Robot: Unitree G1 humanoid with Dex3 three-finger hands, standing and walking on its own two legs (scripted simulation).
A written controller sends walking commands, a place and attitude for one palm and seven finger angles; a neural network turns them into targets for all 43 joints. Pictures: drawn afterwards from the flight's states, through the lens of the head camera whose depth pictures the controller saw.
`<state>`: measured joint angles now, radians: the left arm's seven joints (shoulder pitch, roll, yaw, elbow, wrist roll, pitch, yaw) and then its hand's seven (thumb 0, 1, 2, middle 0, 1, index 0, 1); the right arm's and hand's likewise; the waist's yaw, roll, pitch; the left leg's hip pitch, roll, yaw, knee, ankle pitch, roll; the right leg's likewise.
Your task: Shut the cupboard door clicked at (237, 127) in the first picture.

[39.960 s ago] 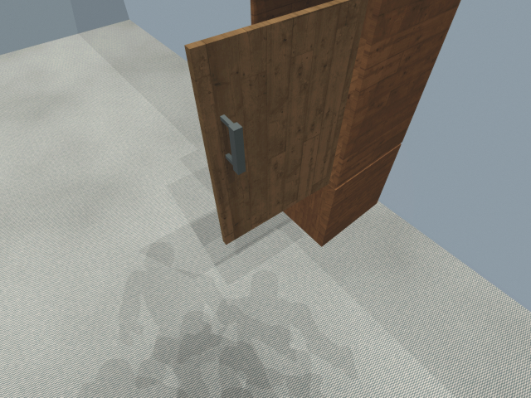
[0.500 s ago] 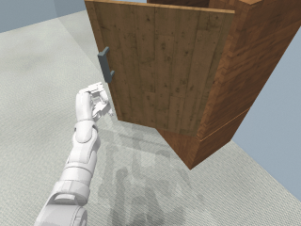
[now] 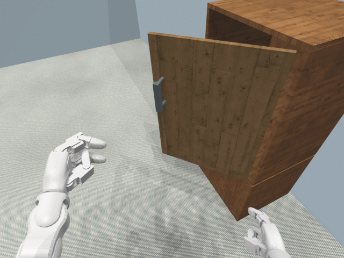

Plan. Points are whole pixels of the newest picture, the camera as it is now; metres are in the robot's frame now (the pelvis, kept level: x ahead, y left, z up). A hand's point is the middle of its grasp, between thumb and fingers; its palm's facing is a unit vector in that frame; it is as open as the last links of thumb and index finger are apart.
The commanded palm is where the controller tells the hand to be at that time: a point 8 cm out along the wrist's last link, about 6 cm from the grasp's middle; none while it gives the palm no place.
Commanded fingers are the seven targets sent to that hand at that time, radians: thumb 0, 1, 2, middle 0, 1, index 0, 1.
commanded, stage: draw the hand back to the body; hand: left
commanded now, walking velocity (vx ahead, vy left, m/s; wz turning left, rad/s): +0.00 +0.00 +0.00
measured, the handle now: (160, 94) +0.65 +0.12 +0.04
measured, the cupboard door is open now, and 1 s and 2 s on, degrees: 40 40 40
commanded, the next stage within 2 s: step back with the hand held close in 0.66 s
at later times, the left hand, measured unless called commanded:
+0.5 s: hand (30, 191) +0.18 +0.28 +0.15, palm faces +0.49 -0.78 -0.39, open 7.3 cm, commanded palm +0.14 +0.31 +0.17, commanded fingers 0.00 0.90 0.90 -0.20 -0.30 -0.20 -0.30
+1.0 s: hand (38, 184) +0.20 +0.28 +0.14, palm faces +0.41 -0.79 -0.46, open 7.5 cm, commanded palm +0.15 +0.31 +0.17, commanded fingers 0.00 0.90 0.90 -0.20 -0.30 -0.20 -0.30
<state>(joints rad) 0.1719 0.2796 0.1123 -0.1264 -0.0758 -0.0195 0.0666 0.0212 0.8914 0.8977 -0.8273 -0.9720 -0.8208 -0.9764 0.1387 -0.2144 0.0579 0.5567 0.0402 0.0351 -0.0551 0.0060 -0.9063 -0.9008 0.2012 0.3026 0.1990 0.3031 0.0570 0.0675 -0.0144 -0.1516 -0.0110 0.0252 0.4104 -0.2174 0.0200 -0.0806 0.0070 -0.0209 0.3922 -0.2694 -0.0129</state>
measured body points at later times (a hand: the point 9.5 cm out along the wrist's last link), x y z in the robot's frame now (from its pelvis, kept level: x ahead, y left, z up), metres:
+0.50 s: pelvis +0.00 +0.01 +0.00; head -0.02 -0.03 +0.45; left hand +0.15 +0.32 +0.17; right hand +0.19 -0.22 -0.09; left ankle +0.00 +0.11 -0.74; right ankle -0.03 -0.11 -0.74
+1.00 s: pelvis +0.00 +0.01 +0.00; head +0.00 -0.02 +0.44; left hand +0.17 +0.32 +0.17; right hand +0.18 -0.23 -0.10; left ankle +0.00 +0.11 -0.74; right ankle -0.03 -0.11 -0.74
